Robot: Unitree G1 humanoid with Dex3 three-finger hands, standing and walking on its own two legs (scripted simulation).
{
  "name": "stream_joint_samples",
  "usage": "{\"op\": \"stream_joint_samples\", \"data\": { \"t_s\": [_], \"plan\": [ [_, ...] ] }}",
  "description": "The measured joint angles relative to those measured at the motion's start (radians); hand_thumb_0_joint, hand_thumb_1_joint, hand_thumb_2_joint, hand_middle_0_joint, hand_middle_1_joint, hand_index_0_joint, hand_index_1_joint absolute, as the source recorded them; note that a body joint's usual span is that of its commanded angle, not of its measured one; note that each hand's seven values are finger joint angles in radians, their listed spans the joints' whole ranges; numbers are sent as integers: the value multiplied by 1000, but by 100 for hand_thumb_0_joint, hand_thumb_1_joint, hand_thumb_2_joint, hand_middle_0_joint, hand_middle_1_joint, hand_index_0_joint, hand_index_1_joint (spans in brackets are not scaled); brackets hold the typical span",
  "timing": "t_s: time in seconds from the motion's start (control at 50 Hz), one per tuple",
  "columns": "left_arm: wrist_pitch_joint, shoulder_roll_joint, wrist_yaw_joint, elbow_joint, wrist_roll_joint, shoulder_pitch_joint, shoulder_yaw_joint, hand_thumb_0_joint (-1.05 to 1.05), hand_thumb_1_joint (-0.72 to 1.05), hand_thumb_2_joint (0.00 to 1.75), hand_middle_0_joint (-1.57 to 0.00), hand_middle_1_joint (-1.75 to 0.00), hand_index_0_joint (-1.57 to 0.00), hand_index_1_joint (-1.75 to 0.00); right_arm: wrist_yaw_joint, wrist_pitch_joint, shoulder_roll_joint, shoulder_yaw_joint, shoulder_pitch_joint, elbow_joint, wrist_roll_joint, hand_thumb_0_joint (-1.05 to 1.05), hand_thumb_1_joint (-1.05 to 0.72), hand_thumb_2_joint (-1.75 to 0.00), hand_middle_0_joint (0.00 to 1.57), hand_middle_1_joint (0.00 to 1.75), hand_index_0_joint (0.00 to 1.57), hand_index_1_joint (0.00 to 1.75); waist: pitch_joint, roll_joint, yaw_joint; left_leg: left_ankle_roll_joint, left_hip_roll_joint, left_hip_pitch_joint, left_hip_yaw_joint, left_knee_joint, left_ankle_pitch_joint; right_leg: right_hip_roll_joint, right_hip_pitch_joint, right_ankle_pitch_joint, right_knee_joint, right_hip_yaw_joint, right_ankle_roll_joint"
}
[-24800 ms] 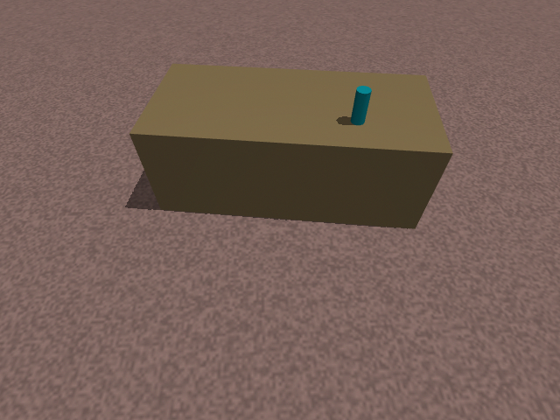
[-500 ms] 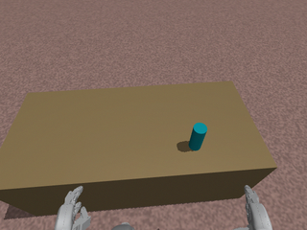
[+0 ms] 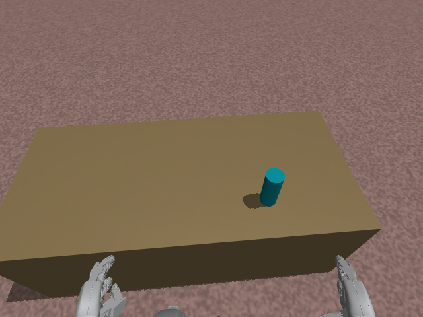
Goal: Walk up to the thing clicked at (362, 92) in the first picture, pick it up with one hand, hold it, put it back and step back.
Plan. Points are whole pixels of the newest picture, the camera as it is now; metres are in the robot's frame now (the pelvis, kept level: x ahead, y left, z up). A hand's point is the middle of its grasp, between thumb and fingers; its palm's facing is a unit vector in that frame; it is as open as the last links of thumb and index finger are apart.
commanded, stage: stand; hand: right
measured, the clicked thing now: (271, 188) +0.51 -0.17 -0.21
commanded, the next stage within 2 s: none
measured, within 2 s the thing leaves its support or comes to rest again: neither
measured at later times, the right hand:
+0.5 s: hand out of the picture +0.08 -0.24 -0.11, palm faces -0.01 +0.94 -0.35, open 7.8 cm
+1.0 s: hand out of the picture +0.05 -0.23 -0.10, palm faces -0.01 +0.94 -0.35, open 7.4 cm
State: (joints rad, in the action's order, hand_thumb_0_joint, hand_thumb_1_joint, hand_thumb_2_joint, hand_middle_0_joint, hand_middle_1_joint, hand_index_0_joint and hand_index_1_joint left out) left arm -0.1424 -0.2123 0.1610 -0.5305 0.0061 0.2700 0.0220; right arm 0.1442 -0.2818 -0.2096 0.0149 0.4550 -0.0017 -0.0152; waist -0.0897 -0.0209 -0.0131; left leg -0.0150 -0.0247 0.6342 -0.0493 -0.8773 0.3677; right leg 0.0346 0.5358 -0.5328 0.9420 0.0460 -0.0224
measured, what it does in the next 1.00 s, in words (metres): rises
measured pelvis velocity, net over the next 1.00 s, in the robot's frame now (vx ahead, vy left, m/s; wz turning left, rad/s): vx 0.00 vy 0.01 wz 0.01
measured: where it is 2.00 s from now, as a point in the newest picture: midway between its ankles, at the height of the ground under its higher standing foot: outside the picture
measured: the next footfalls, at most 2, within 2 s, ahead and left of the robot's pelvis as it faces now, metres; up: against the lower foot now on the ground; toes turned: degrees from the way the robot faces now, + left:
none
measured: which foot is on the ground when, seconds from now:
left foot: down 0.00-1.00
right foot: down 0.00-1.00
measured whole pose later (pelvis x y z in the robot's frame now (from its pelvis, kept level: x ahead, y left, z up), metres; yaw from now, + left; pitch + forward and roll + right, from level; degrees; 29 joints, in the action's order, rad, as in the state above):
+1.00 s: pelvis +0.00 +0.01 +0.05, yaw +0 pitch -3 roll -1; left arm 0.00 -0.34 0.00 -1.12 -0.03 0.18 -0.01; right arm 0.01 0.01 -0.32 -0.01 0.14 -1.14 0.01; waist 0.06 -0.02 0.00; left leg 0.00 -0.03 0.20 -0.04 -0.42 0.16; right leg 0.02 0.06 -0.26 0.38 0.02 -0.03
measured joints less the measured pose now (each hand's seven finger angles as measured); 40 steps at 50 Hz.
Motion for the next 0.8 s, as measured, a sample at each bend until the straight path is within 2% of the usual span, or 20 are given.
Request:
{"op": "stream_joint_samples", "data": {
  "t_s": [0.06, 0.1, 0.18, 0.28, 0.36, 0.44, 0.58, 0.8],
  "plan": [
    [30, -25, -57, -93, -79, -44, 5, 1, 89, 90, -20, -30, -20, -30, -56, 127, -37, 7, -91, -204, 63, -1, 42, -17, 12, 13, 11, 14, 49, 19, 20, 7, -9, -48, 15, 4, 1, -11, -64, 11, -30, -16, 7],
    [68, -48, -95, -158, -96, -68, 7, 1, 89, 90, -20, -30, -21, -30, -90, 182, -62, -2, -147, -352, 78, -1, 33, -25, 14, 18, 14, 18, 64, 24, 26, 7, -12, -75, 19, 13, 0, -15, -95, 18, -49, -20, 9],
    [109, -84, -136, -225, -75, -73, -13, 1, 89, 90, -21, -30, -21, -30, -127, 241, -100, -28, -178, -540, 68, -1, 10, -48, 18, 24, 17, 24, 82, 30, 22, 3, -17, -122, 28, 41, -7, -20, -152, 33, -96, -29, 9],
    [126, -120, -147, -292, -64, -42, -42, 1, 90, 90, -20, -30, -21, -30, -135, 268, -115, -46, -182, -704, 62, -1, -25, -71, 19, 27, 19, 28, 93, 28, 16, 1, -21, -180, 27, 94, -22, -24, -214, 58, -162, -29, 9],
    [137, -133, -146, -344, -55, -28, -54, 1, 90, 90, -20, -30, -20, -30, -131, 280, -116, -46, -187, -802, 59, 0, -54, -81, 20, 29, 19, 29, 105, 23, 13, 2, -22, -227, 23, 139, -39, -26, -262, 80, -215, -27, 8],
    [145, -130, -146, -390, -49, -25, -53, 1, 90, 90, -20, -30, -20, -30, -127, 280, -110, -41, -204, -883, 53, 0, -72, -86, 20, 29, 20, 30, 115, 21, 12, 2, -23, -271, 22, 193, -63, -27, -308, 112, -279, -27, 7],
    [150, -113, -150, -466, -39, -38, -41, 1, 90, 90, -20, -30, -20, -30, -125, 287, -97, -26, -238, -988, 43, 0, -86, -89, 20, 30, 20, 30, 127, 10, 18, 4, -20, -347, 18, 301, -116, -25, -389, 176, -401, -26, 2],
    [147, -114, -155, -546, -33, -80, -34, 0, 90, 90, -20, -30, -20, -30, -127, 289, -96, -19, -284, -1092, 32, 0, -90, -90, 21, 30, 20, 30, 141, -4, 19, 8, -13, -416, 17, 411, -181, -19, -461, 246, -521, -29, -5]
  ]
}}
